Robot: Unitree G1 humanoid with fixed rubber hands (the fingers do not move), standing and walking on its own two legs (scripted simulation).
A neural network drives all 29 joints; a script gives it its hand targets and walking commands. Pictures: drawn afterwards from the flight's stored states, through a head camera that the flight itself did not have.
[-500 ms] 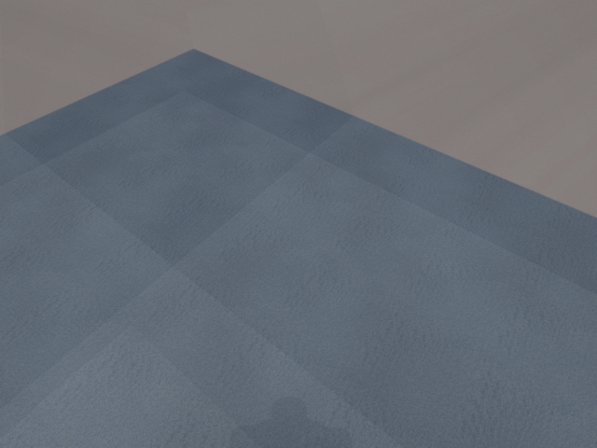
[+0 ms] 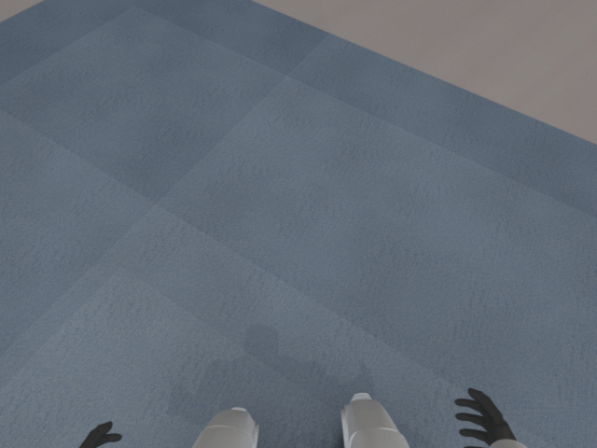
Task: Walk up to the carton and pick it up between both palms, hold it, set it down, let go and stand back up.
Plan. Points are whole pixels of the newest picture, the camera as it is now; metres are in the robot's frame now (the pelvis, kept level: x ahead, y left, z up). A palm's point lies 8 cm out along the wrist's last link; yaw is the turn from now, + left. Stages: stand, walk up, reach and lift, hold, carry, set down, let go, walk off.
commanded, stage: walk up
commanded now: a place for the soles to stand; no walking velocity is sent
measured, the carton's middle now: out of the picture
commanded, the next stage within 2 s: none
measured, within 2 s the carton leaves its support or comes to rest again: neither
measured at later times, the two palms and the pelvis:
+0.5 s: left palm out of the picture -0.01 +0.29 -0.11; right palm out of the picture -0.12 -0.22 -0.15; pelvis -0.15 +0.06 +0.00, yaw -15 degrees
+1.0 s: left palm out of the picture -0.08 +0.36 -0.10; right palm out of the picture -0.37 -0.12 -0.08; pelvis -0.30 +0.16 +0.02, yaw -37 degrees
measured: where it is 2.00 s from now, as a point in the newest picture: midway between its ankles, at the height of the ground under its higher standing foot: outside the picture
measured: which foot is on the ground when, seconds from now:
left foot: down 0.00-0.42, up 0.44-0.78, down 0.80-1.00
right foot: up 0.00-0.40, down 0.42-0.82, up 0.84-1.00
